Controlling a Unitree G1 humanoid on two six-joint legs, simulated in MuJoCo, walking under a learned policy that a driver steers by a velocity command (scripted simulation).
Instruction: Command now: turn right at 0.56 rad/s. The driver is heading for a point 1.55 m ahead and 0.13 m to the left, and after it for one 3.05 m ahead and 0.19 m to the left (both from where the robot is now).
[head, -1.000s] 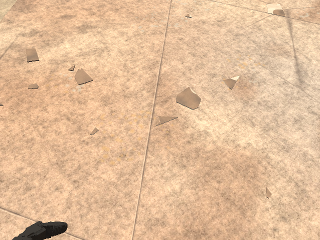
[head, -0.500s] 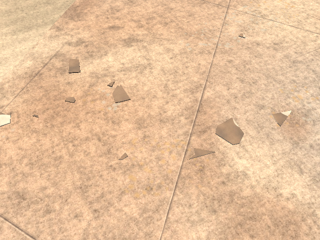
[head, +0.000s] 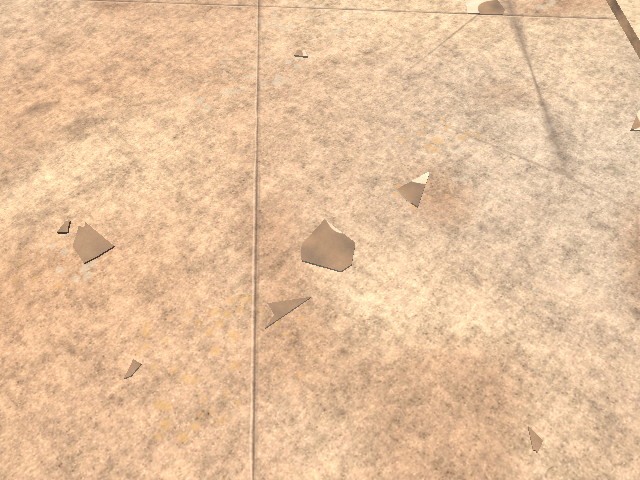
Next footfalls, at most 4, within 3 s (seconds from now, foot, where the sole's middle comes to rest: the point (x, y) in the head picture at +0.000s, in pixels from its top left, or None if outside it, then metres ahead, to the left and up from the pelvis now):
0.36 left None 0.09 0.14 -0.78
0.64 right None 0.01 -0.11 -0.78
0.98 left None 0.06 0.16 -0.78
1.48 right None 0.11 -0.06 -0.78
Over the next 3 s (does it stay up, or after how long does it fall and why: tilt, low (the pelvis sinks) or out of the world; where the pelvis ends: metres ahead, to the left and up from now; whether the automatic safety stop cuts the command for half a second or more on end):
stays up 0.50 -0.03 0.00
